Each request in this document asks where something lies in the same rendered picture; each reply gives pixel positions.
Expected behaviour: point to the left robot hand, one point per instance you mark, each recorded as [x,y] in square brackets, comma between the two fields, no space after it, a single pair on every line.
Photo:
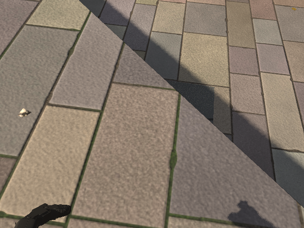
[42,214]

